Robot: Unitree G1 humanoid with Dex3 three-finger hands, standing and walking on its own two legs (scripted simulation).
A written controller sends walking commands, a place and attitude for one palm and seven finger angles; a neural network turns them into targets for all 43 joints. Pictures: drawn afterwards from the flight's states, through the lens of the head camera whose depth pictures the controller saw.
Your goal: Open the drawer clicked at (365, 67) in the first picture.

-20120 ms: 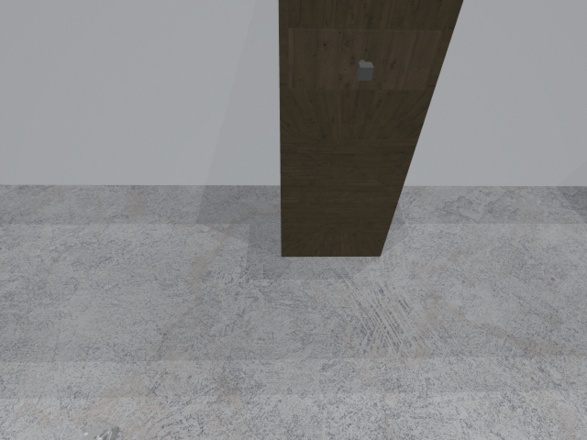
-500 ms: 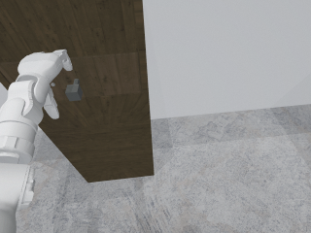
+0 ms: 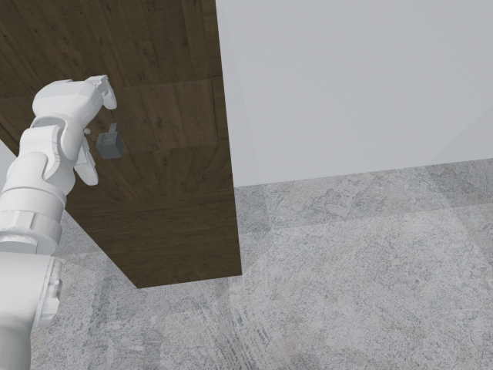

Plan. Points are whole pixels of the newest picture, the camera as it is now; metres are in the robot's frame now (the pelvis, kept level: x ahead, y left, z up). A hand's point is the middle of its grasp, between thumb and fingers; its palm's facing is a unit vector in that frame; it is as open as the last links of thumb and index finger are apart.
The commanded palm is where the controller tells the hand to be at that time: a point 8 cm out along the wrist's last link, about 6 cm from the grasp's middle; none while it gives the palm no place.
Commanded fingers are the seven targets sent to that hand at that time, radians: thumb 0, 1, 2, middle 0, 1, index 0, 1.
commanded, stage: re-aim the fingers above the handle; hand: left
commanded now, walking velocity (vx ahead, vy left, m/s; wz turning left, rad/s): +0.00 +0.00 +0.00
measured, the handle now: (112, 138) +0.51 +0.26 +0.09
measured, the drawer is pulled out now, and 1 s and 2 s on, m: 0.00 0.00 0.00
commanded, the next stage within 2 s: lower the fingers behind the handle in 1.64 s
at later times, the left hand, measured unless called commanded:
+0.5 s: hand (92, 136) +0.45 +0.25 +0.15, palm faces -0.03 -0.02 -1.00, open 13.9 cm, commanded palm +0.43 +0.26 +0.21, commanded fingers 0.00 -0.50 0.30 -0.30 -1.20 -0.30 -1.20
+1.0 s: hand (99, 134) +0.45 +0.24 +0.15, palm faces -0.01 -0.03 -1.00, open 13.9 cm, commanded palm +0.43 +0.25 +0.21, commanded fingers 0.00 -0.50 0.30 -0.30 -1.20 -0.30 -1.20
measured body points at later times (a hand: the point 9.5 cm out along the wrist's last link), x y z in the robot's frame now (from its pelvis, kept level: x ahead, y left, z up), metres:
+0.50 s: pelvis +0.00 +0.00 +0.00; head +0.03 -0.02 +0.45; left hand +0.44 +0.25 +0.20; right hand +0.08 -0.28 -0.13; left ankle -0.01 +0.08 -0.73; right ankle -0.05 -0.11 -0.73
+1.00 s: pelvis +0.00 -0.01 +0.00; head +0.03 -0.03 +0.45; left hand +0.44 +0.24 +0.21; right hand +0.07 -0.28 -0.13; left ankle -0.01 +0.08 -0.73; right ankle -0.05 -0.11 -0.73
